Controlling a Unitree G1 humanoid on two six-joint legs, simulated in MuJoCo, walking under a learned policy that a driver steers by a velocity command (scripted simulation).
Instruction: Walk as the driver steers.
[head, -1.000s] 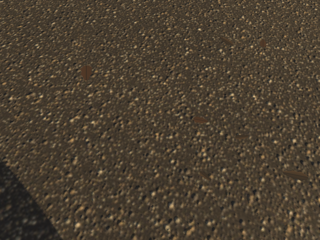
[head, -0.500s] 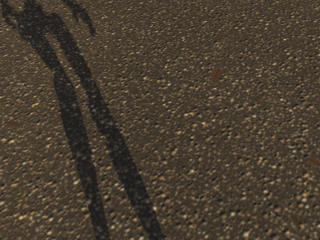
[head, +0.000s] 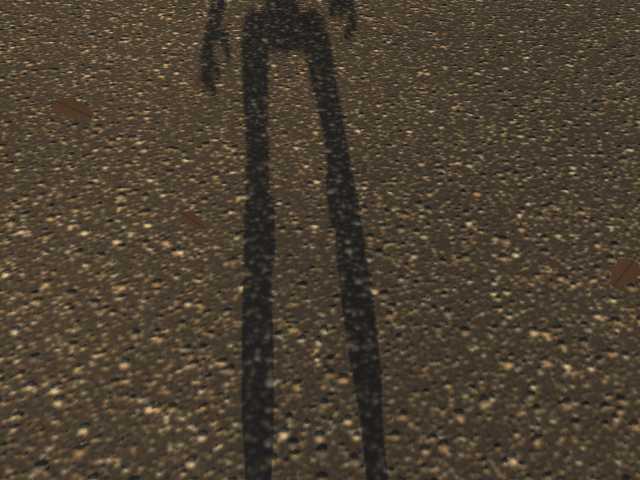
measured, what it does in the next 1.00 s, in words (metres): walks ahead, turning right: right foot, then left foot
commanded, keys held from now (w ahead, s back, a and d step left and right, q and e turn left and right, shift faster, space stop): w+e+shift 0.44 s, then e+shift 0.44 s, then w+e+shift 0.12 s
